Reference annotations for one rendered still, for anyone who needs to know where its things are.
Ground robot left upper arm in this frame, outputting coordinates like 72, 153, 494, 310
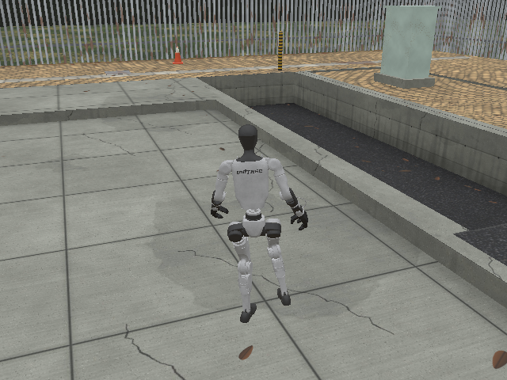
213, 160, 234, 202

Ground robot right hand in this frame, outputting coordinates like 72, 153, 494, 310
291, 211, 308, 230

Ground robot right foot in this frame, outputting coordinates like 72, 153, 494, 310
277, 288, 291, 306

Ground humanoid robot torso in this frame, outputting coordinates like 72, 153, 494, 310
232, 154, 269, 238

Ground robot left hand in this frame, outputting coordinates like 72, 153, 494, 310
211, 206, 229, 219

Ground robot right forearm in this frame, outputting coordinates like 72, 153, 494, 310
285, 188, 304, 217

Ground robot right upper arm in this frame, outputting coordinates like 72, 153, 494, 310
266, 158, 292, 200

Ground robot left forearm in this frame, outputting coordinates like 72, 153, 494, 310
212, 191, 222, 211

